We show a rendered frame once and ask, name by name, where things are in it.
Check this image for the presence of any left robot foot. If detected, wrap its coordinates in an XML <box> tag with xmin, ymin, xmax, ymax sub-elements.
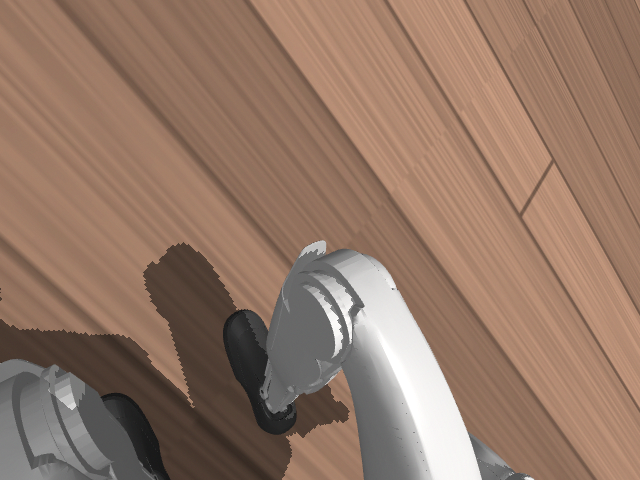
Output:
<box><xmin>101</xmin><ymin>393</ymin><xmax>171</xmax><ymax>480</ymax></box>

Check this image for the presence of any right robot foot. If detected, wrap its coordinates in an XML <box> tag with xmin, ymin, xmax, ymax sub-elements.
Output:
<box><xmin>223</xmin><ymin>310</ymin><xmax>297</xmax><ymax>435</ymax></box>

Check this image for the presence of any right robot hand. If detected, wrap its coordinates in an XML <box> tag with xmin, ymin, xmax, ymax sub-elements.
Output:
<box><xmin>467</xmin><ymin>431</ymin><xmax>516</xmax><ymax>480</ymax></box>

